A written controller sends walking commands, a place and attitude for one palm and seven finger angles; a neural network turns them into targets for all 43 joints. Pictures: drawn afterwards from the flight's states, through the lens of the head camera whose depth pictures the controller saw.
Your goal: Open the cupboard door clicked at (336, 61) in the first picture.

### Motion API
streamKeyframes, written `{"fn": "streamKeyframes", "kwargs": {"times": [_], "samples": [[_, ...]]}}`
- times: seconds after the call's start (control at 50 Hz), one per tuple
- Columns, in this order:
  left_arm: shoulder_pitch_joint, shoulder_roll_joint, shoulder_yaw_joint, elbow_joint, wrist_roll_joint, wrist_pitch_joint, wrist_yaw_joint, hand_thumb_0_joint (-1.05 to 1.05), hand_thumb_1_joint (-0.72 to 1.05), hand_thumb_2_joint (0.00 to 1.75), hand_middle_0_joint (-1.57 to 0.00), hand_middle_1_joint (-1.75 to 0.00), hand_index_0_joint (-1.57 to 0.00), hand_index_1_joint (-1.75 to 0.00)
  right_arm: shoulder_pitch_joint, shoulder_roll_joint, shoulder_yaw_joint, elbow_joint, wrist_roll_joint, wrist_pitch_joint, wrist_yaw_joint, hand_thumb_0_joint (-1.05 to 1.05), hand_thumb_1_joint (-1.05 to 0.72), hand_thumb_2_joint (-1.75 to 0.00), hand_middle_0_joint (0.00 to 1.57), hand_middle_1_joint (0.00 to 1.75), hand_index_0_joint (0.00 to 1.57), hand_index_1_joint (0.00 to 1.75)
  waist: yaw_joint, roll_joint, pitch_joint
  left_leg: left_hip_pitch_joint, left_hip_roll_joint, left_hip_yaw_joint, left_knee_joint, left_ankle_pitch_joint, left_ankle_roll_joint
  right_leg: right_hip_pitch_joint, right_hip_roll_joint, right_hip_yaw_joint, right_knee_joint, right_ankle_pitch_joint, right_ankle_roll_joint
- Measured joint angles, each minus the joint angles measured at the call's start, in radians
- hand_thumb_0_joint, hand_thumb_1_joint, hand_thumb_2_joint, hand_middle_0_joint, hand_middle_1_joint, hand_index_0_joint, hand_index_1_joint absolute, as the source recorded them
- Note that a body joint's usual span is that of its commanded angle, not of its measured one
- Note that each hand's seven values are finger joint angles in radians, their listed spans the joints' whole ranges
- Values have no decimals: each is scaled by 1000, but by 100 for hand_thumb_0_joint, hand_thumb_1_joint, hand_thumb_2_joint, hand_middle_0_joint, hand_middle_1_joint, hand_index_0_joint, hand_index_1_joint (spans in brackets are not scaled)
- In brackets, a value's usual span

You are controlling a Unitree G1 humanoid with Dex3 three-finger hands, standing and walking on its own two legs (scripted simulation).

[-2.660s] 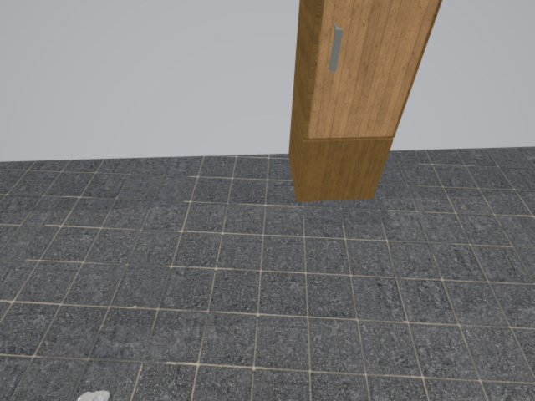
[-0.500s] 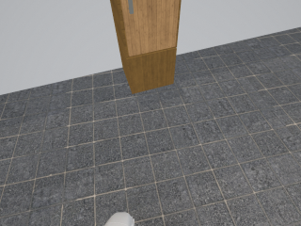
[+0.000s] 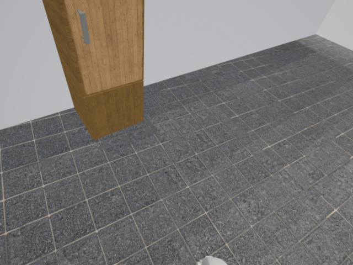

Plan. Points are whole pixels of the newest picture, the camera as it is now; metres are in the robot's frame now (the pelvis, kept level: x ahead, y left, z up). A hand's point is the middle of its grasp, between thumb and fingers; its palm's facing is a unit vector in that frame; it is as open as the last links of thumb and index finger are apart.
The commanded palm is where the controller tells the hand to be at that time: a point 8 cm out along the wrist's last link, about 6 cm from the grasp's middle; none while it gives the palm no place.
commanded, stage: walk to a spot facing it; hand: left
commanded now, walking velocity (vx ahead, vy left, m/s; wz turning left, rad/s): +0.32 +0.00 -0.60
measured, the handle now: (83, 26) +1.04 +0.52 +0.04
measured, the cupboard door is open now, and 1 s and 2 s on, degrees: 0 0 0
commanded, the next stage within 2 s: turn to face it in 1.10 s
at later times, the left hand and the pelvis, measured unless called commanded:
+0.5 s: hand (146, 199) +0.35 +0.10 -0.18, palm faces -0.28 -0.94 -0.19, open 7.2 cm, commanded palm none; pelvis +0.22 -0.06 -0.01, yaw -16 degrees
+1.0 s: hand (161, 146) +0.58 +0.08 -0.18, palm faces -0.42 -0.90 -0.13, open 7.4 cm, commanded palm none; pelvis +0.45 -0.06 +0.00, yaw -29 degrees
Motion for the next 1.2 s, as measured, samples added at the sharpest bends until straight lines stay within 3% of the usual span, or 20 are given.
{"fn": "streamKeyframes", "kwargs": {"times": [0.08,0.14,0.24,0.28,0.3,0.34,0.36,0.4,0.46,0.52,0.6,0.68,0.7,0.74,0.8,0.9,1.0,1.1,1.16,1.2], "samples": [[-44,-13,-8,0,0,9,-1,1,91,90,-19,-30,-19,-30,66,16,6,38,0,-13,-8,1,-90,-90,20,30,21,30,-14,2,33,67,12,62,-23,-41,-11,-57,-40,-26,-4,48,3],[-88,-37,-24,3,-3,12,-6,1,92,90,-19,-30,-19,-30,109,26,8,65,-5,-15,-10,1,-90,-90,20,30,20,30,-34,13,68,118,23,107,-37,-77,-24,-49,-49,-83,-140,53,-8],[-176,-73,-51,-8,-8,-11,-10,1,91,90,-19,-30,-19,-30,167,36,5,114,-8,-8,-5,1,-90,-90,20,30,20,30,-74,32,132,174,56,170,31,-171,-59,58,7,-179,-446,-8,-70],[-184,-74,-58,-16,-7,-41,-8,1,91,90,-19,-30,-20,-30,197,42,2,137,0,3,3,1,-90,-90,20,30,21,30,-71,18,136,133,82,180,234,-206,-66,156,33,-201,-556,31,-111],[-186,-77,-58,-17,-8,-60,-1,1,91,90,-19,-30,-20,-30,195,40,1,146,9,13,7,1,-90,-90,20,30,21,30,-63,18,139,65,97,145,427,-202,-64,155,42,-197,-529,48,-128],[-184,-82,-61,-15,-23,-76,13,1,91,90,-19,-30,-20,-30,155,36,-5,150,20,30,7,1,-90,-90,20,30,21,30,-67,24,156,-101,88,19,802,-192,-48,174,62,-188,-474,-20,-141],[-177,-82,-62,-10,-27,-76,19,1,91,90,-19,-30,-20,-30,130,36,-8,143,20,33,7,1,-90,-90,20,30,21,30,-71,23,160,-178,80,-22,921,-159,-42,204,69,-182,-483,-44,-140],[-153,-81,-65,7,-30,-75,33,1,91,90,-19,-30,-20,-30,75,35,-12,116,12,32,9,1,-90,-90,20,30,20,30,-72,19,150,-316,84,-60,1012,-90,-39,268,81,-165,-539,-53,-129],[-107,-88,-61,38,-24,-80,51,0,92,90,-20,-30,-20,-30,-14,26,-19,57,0,31,10,1,-90,-90,20,30,20,30,-66,27,119,-471,108,-78,922,-39,-44,342,92,-129,-627,-37,-117],[-68,-83,-58,65,-18,-77,52,0,93,90,-20,-30,-20,-30,-86,20,-25,3,-3,24,18,1,-91,-90,20,30,20,30,-62,47,84,-545,125,-81,736,34,-57,394,93,-99,-679,-45,-105],[-24,-76,-56,82,-15,-78,45,0,93,90,-20,-30,-20,-30,-142,24,-24,-25,-6,14,35,0,-91,-90,20,30,20,30,-35,58,48,-523,115,-69,491,110,-62,451,88,-71,-694,-91,-81],[24,-74,-53,83,-16,-78,42,1,92,90,-20,-30,-20,-30,-157,24,-21,-25,-7,1,44,0,-91,-90,20,30,20,30,2,54,24,-407,73,-39,293,119,-57,499,74,-50,-653,-178,-48],[36,-70,-49,84,-19,-76,43,1,92,90,-20,-30,-20,-30,-162,28,-20,-20,-10,-8,42,0,-90,-90,20,30,20,30,7,37,23,-383,57,-21,279,130,-30,494,58,-35,-608,-213,-47],[53,-67,-42,99,-23,-66,44,1,92,90,-19,-30,-20,-30,-169,37,-14,-19,-20,-22,40,0,-90,-90,20,30,20,30,14,14,26,-357,51,22,317,72,3,418,42,-19,-378,-273,-62],[61,-73,-36,123,-16,-49,38,1,92,90,-19,-30,-20,-30,-139,48,-8,-16,-19,-33,28,0,-90,-90,20,30,21,30,0,17,23,-275,58,68,268,33,6,272,24,-42,-45,-218,-64],[27,-82,-22,94,-6,-30,25,1,91,90,-19,-30,-20,-30,-72,28,-33,20,-8,-44,-1,-2,-95,-90,21,30,21,30,-4,9,35,-133,50,136,113,44,3,86,-41,-65,73,-54,-40],[-23,-95,-16,63,-3,-10,15,1,91,90,-19,-30,-20,-30,2,24,-31,75,-4,-27,-2,-1,-93,-90,20,30,20,30,-5,1,52,-29,49,199,33,18,-17,-10,-81,-83,-20,44,-16],[-86,-113,-26,49,-8,-4,8,1,91,90,-19,-30,-20,-30,54,33,-32,105,-10,-9,1,0,-92,-90,20,30,20,30,-39,23,95,59,68,255,22,-45,-55,26,-76,-144,-318,41,-20],[-120,-116,-33,34,-9,-22,8,1,91,90,-19,-30,-20,-30,76,37,-36,115,-7,5,5,0,-91,-90,20,30,20,30,-57,47,127,85,110,285,107,-124,-88,89,-30,-183,-470,25,-50],[-125,-101,-38,20,-6,-50,8,1,91,90,-19,-30,-20,-30,100,45,-37,121,2,20,12,1,-91,-90,20,30,20,30,-56,37,132,46,148,278,305,-175,-95,170,-11,-201,-566,107,-81]]}}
